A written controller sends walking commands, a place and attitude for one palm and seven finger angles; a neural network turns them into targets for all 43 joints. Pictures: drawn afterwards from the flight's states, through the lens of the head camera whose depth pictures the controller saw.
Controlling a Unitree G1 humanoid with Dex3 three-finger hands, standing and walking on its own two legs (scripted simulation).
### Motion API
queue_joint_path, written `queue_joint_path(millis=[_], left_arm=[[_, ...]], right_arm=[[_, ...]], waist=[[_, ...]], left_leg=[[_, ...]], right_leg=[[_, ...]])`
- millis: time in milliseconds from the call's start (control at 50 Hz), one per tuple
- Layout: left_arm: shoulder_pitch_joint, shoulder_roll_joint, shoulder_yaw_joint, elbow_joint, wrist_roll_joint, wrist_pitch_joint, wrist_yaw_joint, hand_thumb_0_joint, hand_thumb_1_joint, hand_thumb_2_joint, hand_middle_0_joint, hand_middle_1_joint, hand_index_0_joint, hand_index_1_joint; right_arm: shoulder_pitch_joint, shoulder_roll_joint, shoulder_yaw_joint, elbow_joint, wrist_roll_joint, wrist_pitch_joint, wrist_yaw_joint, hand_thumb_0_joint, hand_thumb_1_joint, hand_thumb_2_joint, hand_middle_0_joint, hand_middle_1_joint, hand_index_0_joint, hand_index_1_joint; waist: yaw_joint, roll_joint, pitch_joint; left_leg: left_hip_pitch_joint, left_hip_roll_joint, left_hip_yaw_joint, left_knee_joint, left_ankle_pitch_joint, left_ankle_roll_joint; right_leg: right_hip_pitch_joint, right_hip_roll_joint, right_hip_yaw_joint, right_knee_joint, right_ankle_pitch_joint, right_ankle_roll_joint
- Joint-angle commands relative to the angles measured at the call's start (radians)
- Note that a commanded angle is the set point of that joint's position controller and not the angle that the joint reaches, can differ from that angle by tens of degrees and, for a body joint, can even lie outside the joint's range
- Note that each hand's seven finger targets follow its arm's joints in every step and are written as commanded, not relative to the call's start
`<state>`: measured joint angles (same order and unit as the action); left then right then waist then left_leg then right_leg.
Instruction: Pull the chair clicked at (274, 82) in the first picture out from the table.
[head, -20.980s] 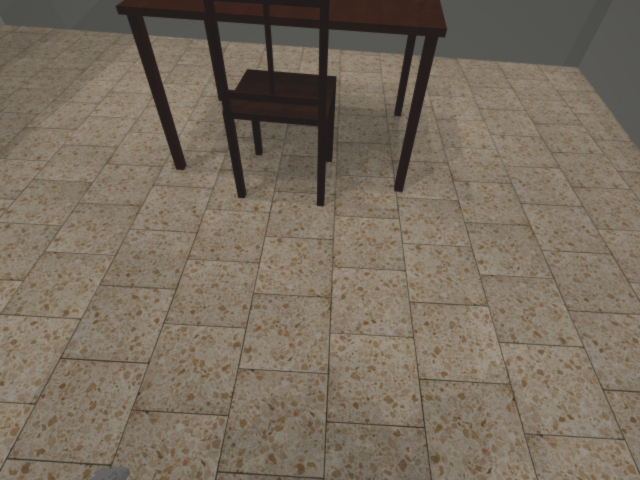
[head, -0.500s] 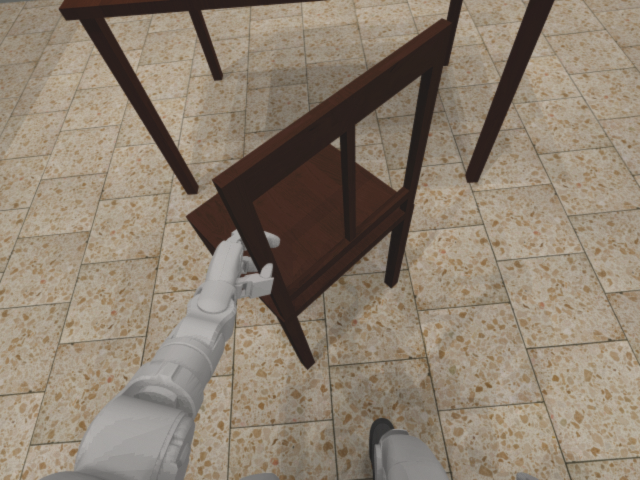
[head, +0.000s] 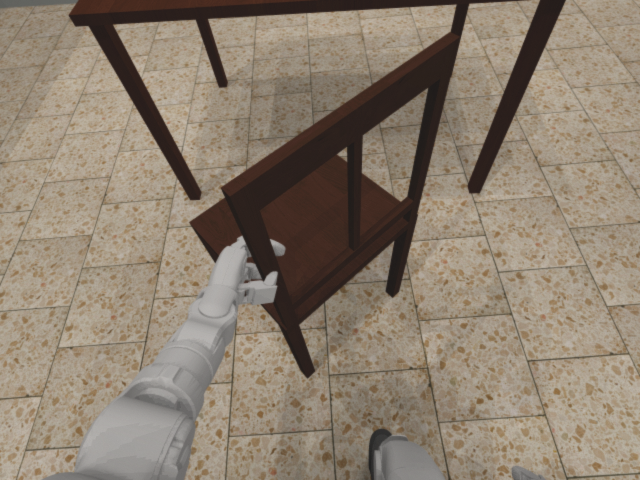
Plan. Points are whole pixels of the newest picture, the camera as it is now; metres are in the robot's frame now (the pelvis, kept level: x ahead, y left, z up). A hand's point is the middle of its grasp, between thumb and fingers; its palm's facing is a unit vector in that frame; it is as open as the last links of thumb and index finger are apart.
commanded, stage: step backward, pulling the chair out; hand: left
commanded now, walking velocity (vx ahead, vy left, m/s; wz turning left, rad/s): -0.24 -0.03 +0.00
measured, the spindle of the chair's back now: (354, 201) +0.53 -0.05 -0.07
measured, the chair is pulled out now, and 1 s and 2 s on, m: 0.45 0.45 0.45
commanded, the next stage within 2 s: none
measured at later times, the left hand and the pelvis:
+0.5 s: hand (268, 286) +0.37 +0.09 -0.05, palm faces -0.18 -0.95 -0.25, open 6.3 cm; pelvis +0.00 +0.01 +0.00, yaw -1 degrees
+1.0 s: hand (268, 285) +0.37 +0.09 -0.05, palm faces -0.17 -0.95 -0.25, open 6.3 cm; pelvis +0.00 +0.00 +0.00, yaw -1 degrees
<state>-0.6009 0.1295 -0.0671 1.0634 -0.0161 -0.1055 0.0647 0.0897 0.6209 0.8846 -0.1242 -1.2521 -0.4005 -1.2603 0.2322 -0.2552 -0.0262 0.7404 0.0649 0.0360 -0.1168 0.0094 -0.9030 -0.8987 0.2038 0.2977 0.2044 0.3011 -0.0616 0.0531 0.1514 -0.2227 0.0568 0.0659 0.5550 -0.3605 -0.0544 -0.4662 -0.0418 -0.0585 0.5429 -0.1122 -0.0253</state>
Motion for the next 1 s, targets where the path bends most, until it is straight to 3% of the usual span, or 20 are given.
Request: queue_joint_path(millis=[0, 40, 140, 260, 300, 340, 500, 540, 600, 680, 740, 820, 880, 980], left_arm=[[-0.313, 0.177, 0.080, -0.185, -0.028, -0.066, 0.023, 0.000, 0.900, 0.900, -0.500, -1.450, -0.500, -1.450], [-0.307, 0.171, 0.075, -0.193, -0.026, -0.068, 0.026, 0.000, 0.900, 0.900, -0.500, -1.450, -0.500, -1.450], [-0.290, 0.170, 0.077, -0.224, -0.020, -0.067, 0.033, 0.000, 0.900, 0.900, -0.500, -1.450, -0.500, -1.450], [-0.288, 0.177, 0.075, -0.231, -0.024, -0.058, 0.033, 0.000, 0.900, 0.900, -0.500, -1.450, -0.500, -1.450], [-0.284, 0.188, 0.083, -0.223, -0.026, -0.052, 0.034, 0.000, 0.900, 0.900, -0.500, -1.450, -0.500, -1.450], [-0.288, 0.182, 0.078, -0.222, -0.025, -0.053, 0.031, 0.000, 0.900, 0.900, -0.500, -1.450, -0.500, -1.450], [-0.301, 0.173, 0.073, -0.235, -0.021, -0.061, 0.024, 0.000, 0.900, 0.900, -0.500, -1.450, -0.500, -1.450], [-0.299, 0.170, 0.072, -0.229, -0.020, -0.064, 0.022, 0.000, 0.900, 0.900, -0.500, -1.450, -0.500, -1.450], [-0.304, 0.181, 0.076, -0.220, -0.026, -0.060, 0.023, 0.000, 0.900, 0.900, -0.500, -1.450, -0.500, -1.450], [-0.303, 0.179, 0.077, -0.195, -0.027, -0.054, 0.024, 0.000, 0.900, 0.900, -0.500, -1.450, -0.500, -1.450], [-0.295, 0.167, 0.071, -0.194, -0.027, -0.053, 0.026, 0.000, 0.900, 0.900, -0.500, -1.450, -0.500, -1.450], [-0.295, 0.166, 0.073, -0.232, -0.020, -0.062, 0.030, 0.000, 0.900, 0.900, -0.500, -1.450, -0.500, -1.450], [-0.295, 0.162, 0.068, -0.255, -0.019, -0.064, 0.030, 0.000, 0.900, 0.900, -0.500, -1.450, -0.500, -1.450], [-0.301, 0.175, 0.070, -0.244, -0.024, -0.058, 0.028, 0.000, 0.900, 0.900, -0.500, -1.450, -0.500, -1.450]], right_arm=[[0.089, -0.121, -0.042, -0.074, 0.003, -0.027, -0.010, 0.000, -0.900, -0.900, 0.200, 0.300, 0.200, 0.300], [0.081, -0.120, -0.038, -0.080, 0.002, -0.024, -0.007, 0.000, -0.900, -0.900, 0.200, 0.300, 0.200, 0.300], [0.071, -0.122, -0.041, -0.104, -0.002, -0.016, -0.005, 0.000, -0.900, -0.900, 0.200, 0.300, 0.200, 0.300], [0.086, -0.121, -0.042, -0.101, 0.000, -0.009, -0.005, 0.000, -0.900, -0.900, 0.200, 0.300, 0.200, 0.300], [0.090, -0.125, -0.043, -0.095, 0.003, -0.010, -0.007, 0.000, -0.900, -0.900, 0.200, 0.300, 0.200, 0.300], [0.090, -0.123, -0.041, -0.092, 0.000, -0.009, -0.007, 0.000, -0.900, -0.900, 0.200, 0.300, 0.200, 0.300], [0.084, -0.131, -0.045, -0.103, -0.010, -0.009, -0.010, 0.000, -0.900, -0.900, 0.200, 0.300, 0.200, 0.300], [0.093, -0.123, -0.047, -0.099, -0.012, -0.010, -0.010, 0.000, -0.900, -0.900, 0.200, 0.300, 0.200, 0.300], [0.106, -0.122, -0.050, -0.085, -0.005, -0.015, -0.010, 0.000, -0.900, -0.900, 0.200, 0.300, 0.200, 0.300], [0.104, -0.113, -0.041, -0.072, -0.001, -0.015, -0.006, 0.000, -0.900, -0.900, 0.200, 0.300, 0.200, 0.300], [0.088, -0.118, -0.038, -0.079, 0.001, -0.015, -0.005, 0.000, -0.900, -0.900, 0.200, 0.300, 0.200, 0.300], [0.070, -0.124, -0.041, -0.102, -0.007, -0.009, -0.005, 0.000, -0.900, -0.900, 0.200, 0.300, 0.200, 0.300], [0.073, -0.121, -0.044, -0.113, -0.008, -0.007, -0.004, 0.000, -0.900, -0.900, 0.200, 0.300, 0.200, 0.300], [0.089, -0.115, -0.045, -0.099, -0.003, -0.009, -0.006, 0.000, -0.900, -0.900, 0.200, 0.300, 0.200, 0.300]], waist=[[0.033, -0.169, -0.443], [0.037, -0.122, -0.442], [0.042, -0.072, -0.427], [0.039, -0.107, -0.439], [0.036, -0.143, -0.438], [0.037, -0.115, -0.443], [0.038, -0.037, -0.396], [0.038, -0.080, -0.403], [0.031, -0.141, -0.425], [0.031, -0.186, -0.443], [0.036, -0.145, -0.427], [0.043, -0.037, -0.403], [0.043, -0.064, -0.413], [0.034, -0.143, -0.436]], left_leg=[[0.047, 0.058, -0.042, -0.049, 0.102, 0.049], [0.042, 0.072, -0.047, -0.078, 0.118, 0.055], [0.012, 0.111, -0.073, -0.121, 0.175, 0.063], [0.022, 0.089, -0.055, -0.085, 0.126, 0.051], [0.033, 0.082, -0.052, -0.077, 0.130, 0.048], [0.037, 0.087, -0.052, -0.080, 0.137, 0.048], [-0.018, 0.145, -0.104, -0.134, 0.220, 0.063], [-0.022, 0.140, -0.097, -0.110, 0.214, 0.060], [0.014, 0.087, -0.058, -0.042, 0.128, 0.042], [0.036, 0.057, -0.042, -0.020, 0.060, 0.042], [0.034, 0.075, -0.063, -0.076, 0.093, 0.054], [-0.005, 0.134, -0.100, -0.142, 0.178, 0.072], [-0.019, 0.134, -0.095, -0.116, 0.185, 0.064], [0.020, 0.083, -0.055, -0.050, 0.110, 0.046]], right_leg=[[0.291, -0.178, 0.156, -0.144, 0.080, 0.007], [0.299, -0.168, 0.147, -0.138, 0.065, 0.020], [0.325, -0.124, 0.124, -0.097, 0.067, 0.034], [0.323, -0.157, 0.155, -0.126, 0.105, 0.012], [0.315, -0.157, 0.152, -0.131, 0.120, 0.011], [0.318, -0.163, 0.154, -0.126, 0.136, 0.010], [0.303, -0.101, 0.120, -0.026, 0.124, 0.006], [0.316, -0.115, 0.130, -0.025, 0.153, 0.002], [0.294, -0.164, 0.176, -0.088, 0.171, -0.020], [0.295, -0.199, 0.182, -0.148, 0.124, -0.008], [0.280, -0.168, 0.152, -0.138, 0.049, 0.005], [0.299, -0.106, 0.114, -0.065, 0.042, 0.029], [0.324, -0.117, 0.134, -0.049, 0.109, 0.011], [0.305, -0.171, 0.168, -0.115, 0.132, -0.007]])
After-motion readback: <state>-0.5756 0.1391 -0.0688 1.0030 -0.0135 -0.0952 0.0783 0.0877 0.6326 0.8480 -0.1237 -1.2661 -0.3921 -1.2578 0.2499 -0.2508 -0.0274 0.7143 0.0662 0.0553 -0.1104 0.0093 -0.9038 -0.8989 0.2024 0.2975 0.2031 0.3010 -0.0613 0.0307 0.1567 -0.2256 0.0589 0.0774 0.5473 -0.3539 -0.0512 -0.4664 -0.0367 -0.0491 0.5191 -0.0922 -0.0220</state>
